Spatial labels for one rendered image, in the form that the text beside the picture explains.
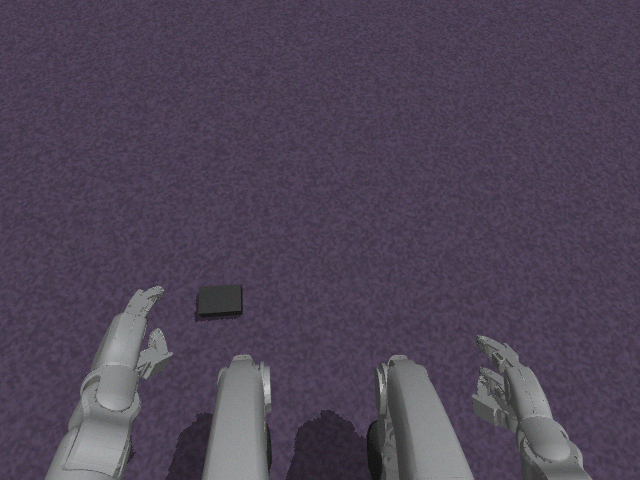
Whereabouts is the right robot arm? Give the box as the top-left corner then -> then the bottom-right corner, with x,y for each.
516,417 -> 593,480

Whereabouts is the left robot hand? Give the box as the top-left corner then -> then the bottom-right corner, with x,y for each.
90,286 -> 173,380

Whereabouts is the right robot hand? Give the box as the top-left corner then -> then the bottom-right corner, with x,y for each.
472,335 -> 553,435

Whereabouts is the left robot arm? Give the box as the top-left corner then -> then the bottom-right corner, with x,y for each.
44,365 -> 142,480

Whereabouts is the right robot foot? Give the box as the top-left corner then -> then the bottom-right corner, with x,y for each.
367,420 -> 383,480

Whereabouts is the small box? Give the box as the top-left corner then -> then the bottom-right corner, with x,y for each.
198,284 -> 243,318

